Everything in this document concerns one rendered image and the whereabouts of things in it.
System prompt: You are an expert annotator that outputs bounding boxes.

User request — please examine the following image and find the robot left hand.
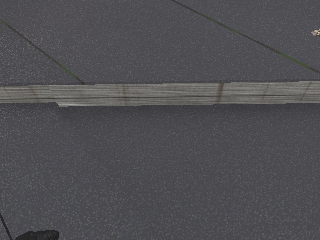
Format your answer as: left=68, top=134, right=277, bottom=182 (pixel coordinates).
left=15, top=230, right=60, bottom=240

